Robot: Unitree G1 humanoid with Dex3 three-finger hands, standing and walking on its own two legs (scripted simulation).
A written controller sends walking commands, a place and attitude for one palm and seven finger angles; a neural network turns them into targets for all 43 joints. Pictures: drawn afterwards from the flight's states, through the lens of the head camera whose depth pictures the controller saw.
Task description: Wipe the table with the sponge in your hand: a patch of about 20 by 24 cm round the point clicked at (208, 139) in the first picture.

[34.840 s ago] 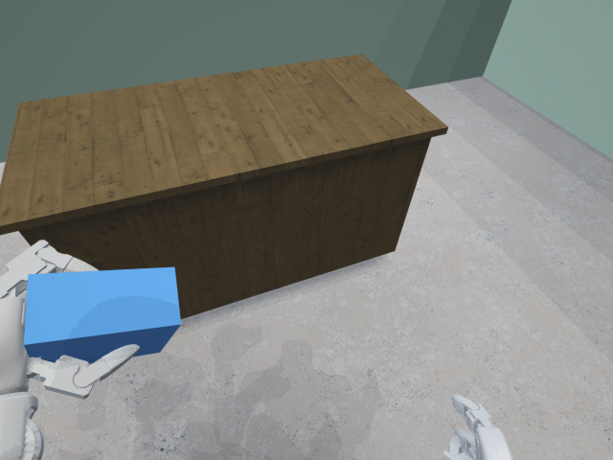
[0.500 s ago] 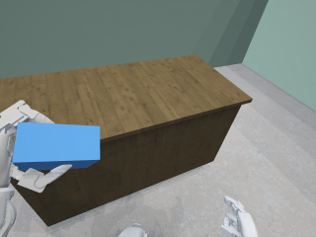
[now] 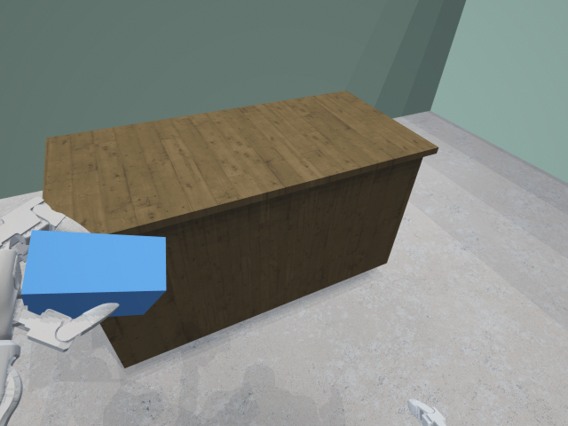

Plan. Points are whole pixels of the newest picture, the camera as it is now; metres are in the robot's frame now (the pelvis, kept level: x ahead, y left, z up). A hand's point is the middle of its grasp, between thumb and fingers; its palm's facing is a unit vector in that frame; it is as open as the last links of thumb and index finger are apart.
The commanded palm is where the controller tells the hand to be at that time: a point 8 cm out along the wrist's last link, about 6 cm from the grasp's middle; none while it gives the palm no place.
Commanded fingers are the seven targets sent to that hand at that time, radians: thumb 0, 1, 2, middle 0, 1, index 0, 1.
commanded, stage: stop stepping back and stand still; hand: left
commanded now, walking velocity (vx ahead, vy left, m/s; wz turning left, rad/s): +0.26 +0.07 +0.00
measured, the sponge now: (116, 279) +0.23 +0.21 +0.17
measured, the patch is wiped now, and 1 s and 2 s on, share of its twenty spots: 1.00 1.00 1.00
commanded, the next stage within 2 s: stand and wait in 1.52 s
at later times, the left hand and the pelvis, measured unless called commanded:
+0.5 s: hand out of the picture +0.10 +0.25 +0.20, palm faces +0.40 -0.85 -0.35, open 9.9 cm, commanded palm +0.06 +0.28 +0.21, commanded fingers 0.00 0.10 1.30 -1.20 -1.60 -1.20 -1.60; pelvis -0.10 +0.00 +0.02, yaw +1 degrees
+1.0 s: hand out of the picture +0.07 +0.27 +0.19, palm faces +0.42 -0.84 -0.34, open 9.9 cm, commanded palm +0.02 +0.31 +0.21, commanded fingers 0.00 0.10 1.30 -1.20 -1.60 -1.20 -1.60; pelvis -0.13 +0.02 +0.02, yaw +2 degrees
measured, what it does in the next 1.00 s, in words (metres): walks backwards: left foot, then right foot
